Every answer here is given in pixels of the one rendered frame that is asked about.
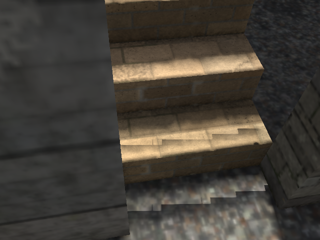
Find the stairs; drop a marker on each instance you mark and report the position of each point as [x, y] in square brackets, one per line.
[184, 76]

